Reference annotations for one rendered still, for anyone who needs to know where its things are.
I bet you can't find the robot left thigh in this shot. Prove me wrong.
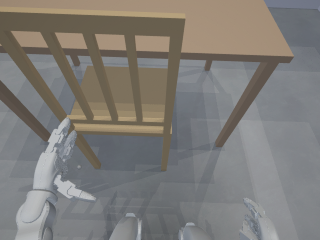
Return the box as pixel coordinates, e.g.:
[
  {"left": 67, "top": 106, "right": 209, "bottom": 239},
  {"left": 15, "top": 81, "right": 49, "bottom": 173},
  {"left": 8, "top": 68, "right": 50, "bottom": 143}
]
[{"left": 109, "top": 216, "right": 142, "bottom": 240}]

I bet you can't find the robot left forearm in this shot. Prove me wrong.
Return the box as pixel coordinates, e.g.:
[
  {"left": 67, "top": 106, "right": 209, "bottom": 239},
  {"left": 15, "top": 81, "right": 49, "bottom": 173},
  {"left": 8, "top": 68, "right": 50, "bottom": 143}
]
[{"left": 14, "top": 189, "right": 58, "bottom": 240}]

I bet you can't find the left robot hand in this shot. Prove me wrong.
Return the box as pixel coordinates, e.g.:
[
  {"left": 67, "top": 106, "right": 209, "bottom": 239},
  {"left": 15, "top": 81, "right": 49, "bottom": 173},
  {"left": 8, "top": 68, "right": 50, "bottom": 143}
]
[{"left": 33, "top": 117, "right": 97, "bottom": 203}]

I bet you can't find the table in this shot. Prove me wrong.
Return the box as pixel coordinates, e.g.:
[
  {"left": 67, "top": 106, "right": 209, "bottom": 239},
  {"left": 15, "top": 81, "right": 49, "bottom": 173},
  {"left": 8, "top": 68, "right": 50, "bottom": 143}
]
[{"left": 0, "top": 0, "right": 294, "bottom": 147}]

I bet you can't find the left robot shin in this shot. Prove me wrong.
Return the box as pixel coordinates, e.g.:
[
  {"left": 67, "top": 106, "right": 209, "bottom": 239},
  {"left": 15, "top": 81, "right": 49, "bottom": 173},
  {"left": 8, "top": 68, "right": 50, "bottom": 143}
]
[{"left": 126, "top": 213, "right": 136, "bottom": 217}]

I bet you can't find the chair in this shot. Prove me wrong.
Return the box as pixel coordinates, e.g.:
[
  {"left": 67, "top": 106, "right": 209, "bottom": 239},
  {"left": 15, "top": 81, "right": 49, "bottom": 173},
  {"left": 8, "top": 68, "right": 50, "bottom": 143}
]
[{"left": 0, "top": 6, "right": 186, "bottom": 171}]

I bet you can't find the right robot hand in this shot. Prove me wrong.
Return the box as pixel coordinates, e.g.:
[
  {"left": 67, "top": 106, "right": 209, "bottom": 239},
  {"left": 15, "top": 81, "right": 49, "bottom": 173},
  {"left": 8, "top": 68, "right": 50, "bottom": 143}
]
[{"left": 239, "top": 197, "right": 280, "bottom": 240}]

